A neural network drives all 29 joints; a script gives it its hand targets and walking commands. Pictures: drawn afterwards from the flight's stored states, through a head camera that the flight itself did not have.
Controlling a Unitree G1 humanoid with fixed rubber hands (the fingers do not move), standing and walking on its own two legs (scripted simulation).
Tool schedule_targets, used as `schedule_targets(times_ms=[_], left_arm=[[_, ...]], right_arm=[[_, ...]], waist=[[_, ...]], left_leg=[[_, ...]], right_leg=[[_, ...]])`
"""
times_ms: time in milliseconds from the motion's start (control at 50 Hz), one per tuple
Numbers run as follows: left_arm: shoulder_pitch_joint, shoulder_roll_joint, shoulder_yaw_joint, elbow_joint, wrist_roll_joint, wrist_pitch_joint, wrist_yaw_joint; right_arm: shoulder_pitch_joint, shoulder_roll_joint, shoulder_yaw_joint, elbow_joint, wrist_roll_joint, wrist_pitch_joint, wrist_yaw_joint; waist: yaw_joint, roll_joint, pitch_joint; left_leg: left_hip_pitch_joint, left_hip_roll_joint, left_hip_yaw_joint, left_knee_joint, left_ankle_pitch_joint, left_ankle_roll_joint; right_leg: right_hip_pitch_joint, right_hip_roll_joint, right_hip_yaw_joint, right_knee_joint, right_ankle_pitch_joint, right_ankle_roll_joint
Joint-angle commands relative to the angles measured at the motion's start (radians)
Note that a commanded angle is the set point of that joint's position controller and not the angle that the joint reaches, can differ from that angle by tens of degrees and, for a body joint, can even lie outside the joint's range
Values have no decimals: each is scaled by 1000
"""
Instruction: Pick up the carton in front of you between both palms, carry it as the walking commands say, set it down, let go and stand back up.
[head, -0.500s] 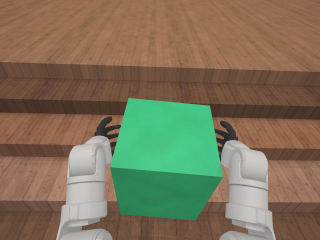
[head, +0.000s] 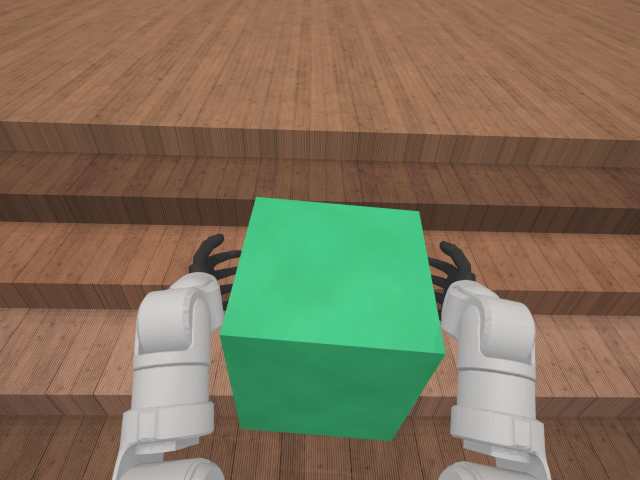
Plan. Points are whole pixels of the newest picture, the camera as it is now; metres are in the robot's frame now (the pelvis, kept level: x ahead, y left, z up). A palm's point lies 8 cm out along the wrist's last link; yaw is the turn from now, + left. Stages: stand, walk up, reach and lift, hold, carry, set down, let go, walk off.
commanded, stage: carry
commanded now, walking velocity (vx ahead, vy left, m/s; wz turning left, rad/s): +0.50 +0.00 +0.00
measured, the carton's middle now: (326, 324) +0.34 +0.00 +0.05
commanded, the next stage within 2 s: none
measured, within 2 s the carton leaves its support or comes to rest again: neither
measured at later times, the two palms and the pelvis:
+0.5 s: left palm (221, 216) +0.45 +0.15 +0.14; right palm (436, 213) +0.46 -0.15 +0.15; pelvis +0.12 -0.01 -0.01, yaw +0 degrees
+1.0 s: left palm (206, 107) +0.72 +0.23 +0.18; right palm (366, 96) +0.78 -0.07 +0.19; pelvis +0.40 +0.01 +0.07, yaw +1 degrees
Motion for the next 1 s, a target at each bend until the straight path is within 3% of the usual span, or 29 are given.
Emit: schedule_targets(times_ms=[0,80,140,280,320,380,460,500,540,560,580,600,620,640,660,680,700,740,760,780,800,820,840,860,880,900,920,960,980], left_arm=[[-635,-772,-565,-59,-171,-16,-17],[-682,-758,-578,-105,-196,-18,-9],[-725,-717,-583,-145,-220,-11,8],[-686,-605,-513,-106,-209,42,37],[-683,-599,-489,-74,-203,57,37],[-685,-589,-465,-27,-189,65,38],[-812,-698,-538,-117,-254,49,22],[-877,-745,-591,-177,-302,33,10],[-947,-770,-631,-221,-342,28,0],[-955,-775,-645,-227,-350,25,1],[-848,-777,-629,-184,-337,22,4],[-753,-709,-575,-120,-311,28,16],[-693,-672,-539,-113,-248,36,28],[-677,-656,-514,-133,-210,40,35],[-666,-655,-496,-144,-186,46,39],[-672,-670,-491,-155,-173,48,40],[-666,-662,-488,-164,-157,44,42],[-653,-635,-465,-178,-110,32,51],[-657,-630,-457,-187,-87,25,58],[-653,-626,-470,-194,-82,21,61],[-682,-630,-503,-248,-96,22,59],[-731,-657,-548,-298,-133,24,50],[-760,-697,-589,-324,-169,16,39],[-772,-726,-647,-353,-215,10,25],[-641,-775,-679,-294,-256,5,13],[-620,-722,-697,-304,-274,0,9],[-642,-744,-759,-361,-331,-9,3],[-834,-824,-862,-441,-448,-2,-24],[-901,-837,-886,-462,-498,-3,-42]], right_arm=[[-612,793,573,-63,178,-12,10],[-668,780,586,-102,202,-10,5],[-684,730,583,-135,218,-1,-9],[-654,623,535,-132,216,48,-45],[-681,624,526,-112,210,65,-47],[-706,635,505,-63,210,77,-43],[-715,696,489,-39,212,62,-25],[-705,711,482,-60,200,47,-23],[-693,694,461,-79,173,30,-34],[-663,680,448,-90,156,28,-39],[-589,674,450,-97,161,34,-36],[-536,642,476,-86,171,43,-36],[-601,617,521,-137,203,35,-40],[-652,648,556,-205,243,32,-36],[-729,690,596,-264,282,29,-23],[-782,718,635,-311,324,27,-7],[-815,736,663,-342,367,25,10],[-856,748,699,-389,435,19,37],[-851,763,714,-387,455,18,49],[-880,767,728,-392,470,15,57],[-827,759,720,-381,462,10,58],[-829,762,715,-399,449,7,55],[-843,772,705,-414,426,10,51],[-829,759,685,-418,399,3,46],[-733,733,673,-400,338,14,38],[-641,684,620,-356,295,13,24],[-535,623,553,-358,239,9,13],[-546,574,458,-356,150,4,-12],[-554,546,430,-327,119,4,-23]], waist=[[-2,-1,-315],[1,-5,-261],[-14,11,-232],[-4,61,-250],[26,-39,-230],[73,-237,-238],[100,-142,-258],[59,-141,-287],[-123,-21,-362],[-218,83,-394],[-157,174,-266],[-74,277,-306],[-128,219,-478],[-132,116,-446],[-129,75,-376],[-132,81,-306],[-140,30,-257],[-75,16,-197],[-34,29,-194],[22,64,-242],[61,190,-354],[162,235,-477],[235,156,-559],[291,-143,-602],[214,-234,-494],[177,-246,-665],[221,-54,-729],[149,83,-478],[106,152,-360]], left_leg=[[99,119,-92,-84,90,50],[11,90,-121,-103,-355,85],[-12,102,-171,-93,-439,114],[44,152,-240,-114,-373,153],[-75,79,-96,41,-217,105],[-383,23,48,320,-177,33],[-532,41,50,376,-337,12],[-410,32,57,312,-281,32],[106,-34,99,-86,50,37],[445,-20,10,-293,244,70],[659,98,-105,-277,663,76],[900,293,-314,38,1626,97],[978,357,-382,33,1586,237],[927,340,-376,-11,1233,282],[917,309,-396,-56,965,278],[936,284,-390,-57,919,255],[885,260,-345,-80,874,229],[611,187,-208,-229,694,155],[419,179,-119,-304,862,156],[213,131,35,-257,1346,141],[157,166,26,-184,1727,128],[177,224,0,-12,1882,101],[252,132,71,285,1915,0],[15,18,-17,915,1040,-63],[-280,-126,-52,1238,-37,-29],[-448,-196,-264,1564,-204,-14],[-591,-176,-293,1651,-179,17],[-849,-83,-260,1629,-287,75],[-846,-49,-220,1484,-335,85]], right_leg=[[109,-105,83,-74,69,-56],[34,-75,111,-88,-343,-89],[-33,-67,125,-45,-405,-105],[-22,-25,90,24,-268,-110],[113,-89,185,-83,-199,-138],[447,-254,428,-141,245,-260],[607,-314,454,-135,503,-281],[548,-268,316,-99,673,-222],[315,-95,-15,242,1092,-105],[46,-44,-31,614,978,-55],[-383,19,-36,754,-48,-58],[-696,52,-9,1038,-301,-29],[-737,71,64,1204,-266,-33],[-826,59,66,1334,-291,-51],[-979,64,39,1437,-378,-61],[-1128,72,15,1557,-472,-85],[-1168,66,-9,1515,-514,-109],[-941,12,-101,1206,-443,-127],[-712,6,-142,1034,-361,-130],[-357,51,-178,816,-245,-146],[-125,110,-202,684,-149,-132],[90,118,-206,612,-19,-122],[220,205,-252,360,-30,-133],[537,60,13,59,378,-243],[606,-42,270,-43,875,-313],[840,-296,609,141,1620,-423],[860,-297,800,69,1164,-467],[726,-280,757,-51,399,-367],[620,-259,651,-73,386,-310]])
